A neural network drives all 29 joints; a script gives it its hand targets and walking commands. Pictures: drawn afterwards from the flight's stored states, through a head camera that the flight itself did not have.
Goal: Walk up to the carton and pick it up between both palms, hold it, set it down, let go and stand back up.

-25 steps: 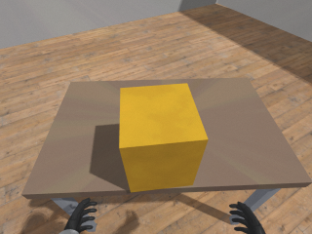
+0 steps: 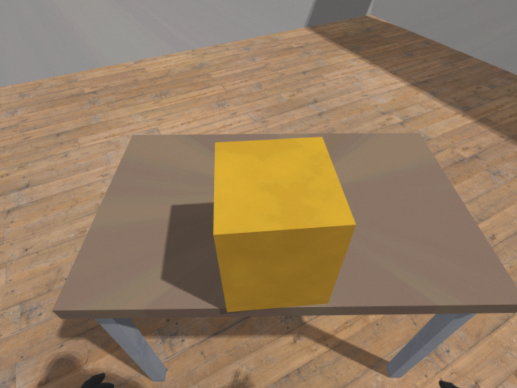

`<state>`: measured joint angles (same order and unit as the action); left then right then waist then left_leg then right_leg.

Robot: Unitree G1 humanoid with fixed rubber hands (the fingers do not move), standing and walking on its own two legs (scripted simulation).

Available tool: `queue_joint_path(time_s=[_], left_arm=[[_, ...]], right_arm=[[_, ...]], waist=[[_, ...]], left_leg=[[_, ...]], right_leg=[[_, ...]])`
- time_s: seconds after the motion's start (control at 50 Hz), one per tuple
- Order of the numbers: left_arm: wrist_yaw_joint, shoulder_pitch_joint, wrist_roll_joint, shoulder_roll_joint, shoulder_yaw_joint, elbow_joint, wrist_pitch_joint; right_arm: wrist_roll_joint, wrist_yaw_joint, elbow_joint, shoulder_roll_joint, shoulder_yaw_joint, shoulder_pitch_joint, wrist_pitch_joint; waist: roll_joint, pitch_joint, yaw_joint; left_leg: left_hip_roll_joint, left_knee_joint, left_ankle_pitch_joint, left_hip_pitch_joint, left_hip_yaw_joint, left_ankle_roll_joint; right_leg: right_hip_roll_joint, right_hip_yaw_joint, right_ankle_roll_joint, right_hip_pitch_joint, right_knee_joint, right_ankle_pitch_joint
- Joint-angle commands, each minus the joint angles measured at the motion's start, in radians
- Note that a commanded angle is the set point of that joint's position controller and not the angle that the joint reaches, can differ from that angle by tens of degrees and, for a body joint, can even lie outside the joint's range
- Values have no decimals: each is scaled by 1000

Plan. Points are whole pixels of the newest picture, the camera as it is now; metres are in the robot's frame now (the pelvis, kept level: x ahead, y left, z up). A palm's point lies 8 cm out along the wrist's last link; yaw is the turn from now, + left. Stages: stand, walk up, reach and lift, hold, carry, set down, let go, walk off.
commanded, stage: stand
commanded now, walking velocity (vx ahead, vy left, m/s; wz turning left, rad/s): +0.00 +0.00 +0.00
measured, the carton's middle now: (273, 226) +0.41 -0.01 +0.00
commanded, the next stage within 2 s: none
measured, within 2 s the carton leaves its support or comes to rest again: neither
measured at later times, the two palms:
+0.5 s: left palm out of the picture +0.07 +0.32 -0.10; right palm out of the picture +0.08 -0.30 -0.10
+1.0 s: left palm out of the picture +0.07 +0.32 -0.10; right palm out of the picture +0.09 -0.30 -0.10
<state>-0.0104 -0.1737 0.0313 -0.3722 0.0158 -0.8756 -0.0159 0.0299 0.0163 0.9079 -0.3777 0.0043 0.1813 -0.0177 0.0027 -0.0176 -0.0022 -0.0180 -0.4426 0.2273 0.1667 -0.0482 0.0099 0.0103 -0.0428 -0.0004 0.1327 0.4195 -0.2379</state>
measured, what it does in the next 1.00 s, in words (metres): stands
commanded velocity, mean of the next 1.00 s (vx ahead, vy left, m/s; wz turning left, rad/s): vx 0.00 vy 0.00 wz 0.00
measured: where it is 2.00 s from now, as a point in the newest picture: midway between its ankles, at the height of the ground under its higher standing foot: outside the picture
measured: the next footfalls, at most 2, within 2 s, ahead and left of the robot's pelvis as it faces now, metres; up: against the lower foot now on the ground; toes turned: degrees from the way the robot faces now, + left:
none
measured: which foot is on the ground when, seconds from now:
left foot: down 0.00-1.00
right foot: down 0.00-1.00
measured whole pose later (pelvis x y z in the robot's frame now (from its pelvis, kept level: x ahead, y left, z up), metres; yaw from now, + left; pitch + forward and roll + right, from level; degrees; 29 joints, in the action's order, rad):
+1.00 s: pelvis +0.00 +0.01 +0.01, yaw +1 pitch -3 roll +0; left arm -0.01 -0.14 0.01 -0.38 -0.01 -1.05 -0.01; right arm 0.02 0.01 1.07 -0.40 -0.01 0.12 -0.02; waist 0.01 -0.04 0.00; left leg 0.01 -0.35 0.17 0.14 -0.04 0.03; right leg 0.04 -0.05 0.02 0.10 0.34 -0.19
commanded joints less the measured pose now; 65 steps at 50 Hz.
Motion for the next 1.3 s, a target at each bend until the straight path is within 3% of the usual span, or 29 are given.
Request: queue_joint_path(time_s=[0.0, 0.54, 1.28], left_arm=[[9, 49, -4, -186, 39, 28, -20], [12, 59, -15, -194, 17, -99, -11], [14, 78, -18, -199, 15, -136, -9]], right_arm=[[-3, -11, -35, -199, 41, -47, -19], [-13, -15, 83, -215, 28, -81, -17], [-15, -17, 125, -211, 23, -102, -16]], waist=[[-5, -1, -3], [4, 9, 1], [-3, 21, 3]], left_leg=[[-109, 112, -89, 15, 122, 36], [-115, 164, -115, -10, 142, 36], [-114, 168, -173, -32, 137, 26]], right_leg=[[96, 101, -28, 18, -99, 57], [118, 90, -21, -16, -133, 69], [130, 80, -19, -32, -153, 108]])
